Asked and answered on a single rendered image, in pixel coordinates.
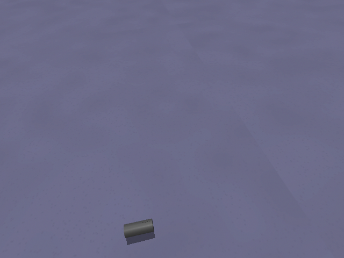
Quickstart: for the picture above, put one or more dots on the can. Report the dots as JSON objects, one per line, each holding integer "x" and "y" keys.
{"x": 138, "y": 228}

